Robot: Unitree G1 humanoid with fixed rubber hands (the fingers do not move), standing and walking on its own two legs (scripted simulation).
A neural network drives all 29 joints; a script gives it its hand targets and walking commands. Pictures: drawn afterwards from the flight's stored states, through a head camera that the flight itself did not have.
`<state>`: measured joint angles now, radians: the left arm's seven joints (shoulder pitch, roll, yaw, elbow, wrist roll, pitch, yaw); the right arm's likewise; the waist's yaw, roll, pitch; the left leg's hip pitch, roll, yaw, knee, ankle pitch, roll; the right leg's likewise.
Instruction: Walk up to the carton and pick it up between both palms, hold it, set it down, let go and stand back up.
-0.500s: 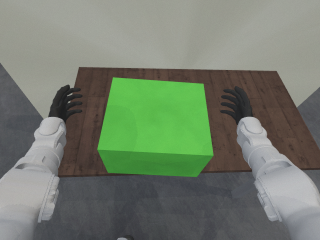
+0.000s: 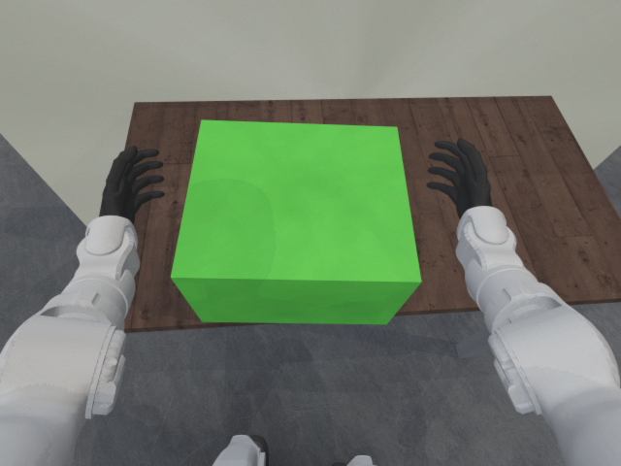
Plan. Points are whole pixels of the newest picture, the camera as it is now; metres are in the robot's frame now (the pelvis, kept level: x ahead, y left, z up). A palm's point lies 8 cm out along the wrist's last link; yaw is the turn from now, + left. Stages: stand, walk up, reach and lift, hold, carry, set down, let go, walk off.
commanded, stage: reach and lift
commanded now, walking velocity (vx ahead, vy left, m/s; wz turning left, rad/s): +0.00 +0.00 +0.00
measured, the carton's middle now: (297, 226) +0.44 +0.04 -0.01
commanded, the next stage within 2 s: none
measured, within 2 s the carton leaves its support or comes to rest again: neither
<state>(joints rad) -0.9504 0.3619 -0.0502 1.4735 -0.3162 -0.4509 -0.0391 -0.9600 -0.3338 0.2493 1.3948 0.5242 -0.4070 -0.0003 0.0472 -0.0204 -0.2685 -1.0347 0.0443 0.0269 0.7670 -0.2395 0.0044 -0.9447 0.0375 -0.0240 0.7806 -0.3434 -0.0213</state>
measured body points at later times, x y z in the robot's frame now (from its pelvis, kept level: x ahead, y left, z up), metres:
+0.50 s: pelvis +0.00 +0.00 +0.00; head +0.12 +0.03 +0.43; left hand +0.45 +0.22 +0.01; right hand +0.47 -0.14 +0.03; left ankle +0.05 +0.12 -0.69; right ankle -0.01 -0.11 -0.69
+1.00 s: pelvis +0.00 +0.01 +0.00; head +0.11 +0.03 +0.44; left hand +0.44 +0.22 +0.02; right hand +0.47 -0.14 +0.05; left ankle +0.05 +0.12 -0.69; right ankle -0.01 -0.11 -0.69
